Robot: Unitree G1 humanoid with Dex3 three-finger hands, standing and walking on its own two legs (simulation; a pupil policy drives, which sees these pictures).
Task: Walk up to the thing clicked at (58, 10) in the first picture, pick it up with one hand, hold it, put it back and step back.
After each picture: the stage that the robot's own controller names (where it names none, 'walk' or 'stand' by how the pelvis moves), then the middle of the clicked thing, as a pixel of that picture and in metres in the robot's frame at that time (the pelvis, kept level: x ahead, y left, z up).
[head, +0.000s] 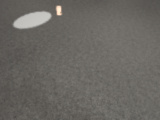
stand; (58, 10) +2.22 +0.27 -0.72
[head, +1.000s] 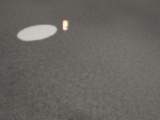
walk; (65, 25) +2.08 +0.08 -0.70
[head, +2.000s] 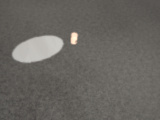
walk; (74, 38) +1.44 -0.02 -0.71
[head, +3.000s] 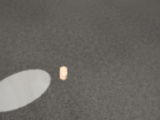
walk; (63, 73) +0.97 +0.08 -0.71
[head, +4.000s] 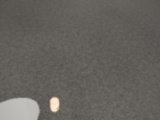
walk; (54, 104) +0.64 +0.13 -0.71
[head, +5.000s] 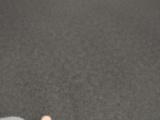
stand; out of the picture +0.45 +0.16 -0.72
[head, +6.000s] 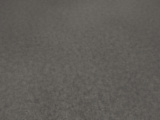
stand; out of the picture +0.37 +0.18 -0.72
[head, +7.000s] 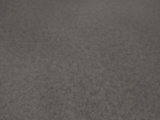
stand; out of the picture +0.34 +0.12 -0.71
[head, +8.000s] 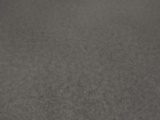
stand; out of the picture +0.36 +0.14 -0.72
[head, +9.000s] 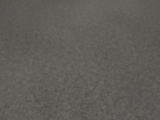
stand; out of the picture +0.33 +0.16 -0.72
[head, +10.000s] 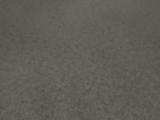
stand; out of the picture +0.31 +0.16 -0.72
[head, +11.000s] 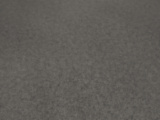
stand; out of the picture +0.31 +0.18 -0.72
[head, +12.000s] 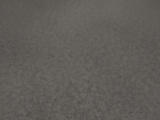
stand; out of the picture +0.27 +0.17 -0.72
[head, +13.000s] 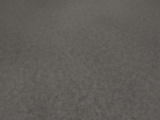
stand; out of the picture +0.29 +0.18 -0.72
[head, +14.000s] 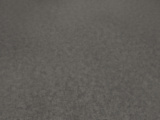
stand; out of the picture +0.30 +0.18 -0.72
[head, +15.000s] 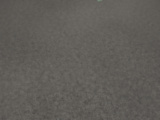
stand; out of the picture +0.29 +0.15 -0.72
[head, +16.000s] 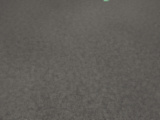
stand; out of the picture +0.30 +0.14 -0.73
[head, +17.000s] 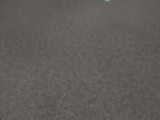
stand; out of the picture +0.31 +0.14 -0.73
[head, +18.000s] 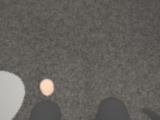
go down; (47, 87) +0.39 +0.12 -0.44
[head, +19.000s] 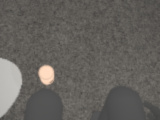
go down; (46, 75) +0.42 +0.12 -0.34
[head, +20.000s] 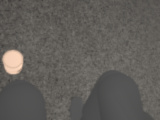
close in; (13, 63) +0.43 +0.15 -0.27
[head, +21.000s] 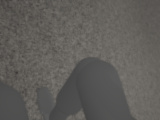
close; out of the picture +0.43 +0.18 -0.24
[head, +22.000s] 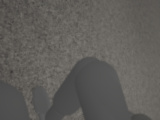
lift; out of the picture +0.41 +0.19 -0.24
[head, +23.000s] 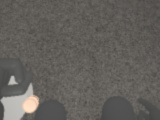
lift; (31, 103) +0.32 +0.23 -0.41
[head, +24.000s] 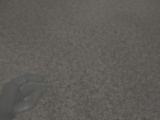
go down; out of the picture +0.37 +0.30 -0.70
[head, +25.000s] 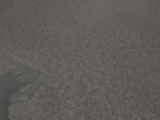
hold; out of the picture +0.38 +0.30 -0.71
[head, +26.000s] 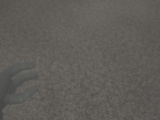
stand; out of the picture +0.40 +0.28 -0.71
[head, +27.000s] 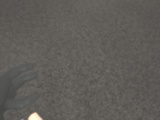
stand; out of the picture +0.43 +0.26 -0.67
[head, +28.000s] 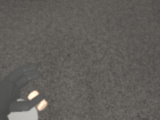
stand; (37, 100) +0.46 +0.25 -0.59
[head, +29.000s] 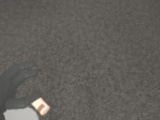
stand; (40, 105) +0.46 +0.23 -0.61
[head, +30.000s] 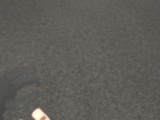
stand; (41, 117) +0.45 +0.23 -0.67
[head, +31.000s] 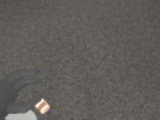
hold; (40, 104) +0.47 +0.23 -0.62
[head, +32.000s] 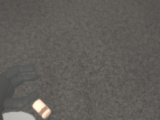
stand; (41, 108) +0.47 +0.22 -0.64
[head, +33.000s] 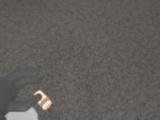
hold; (42, 100) +0.48 +0.22 -0.60
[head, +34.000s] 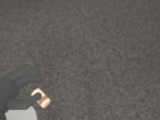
hold; (41, 98) +0.48 +0.22 -0.60
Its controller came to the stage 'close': yes
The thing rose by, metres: 0.22
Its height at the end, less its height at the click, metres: -0.02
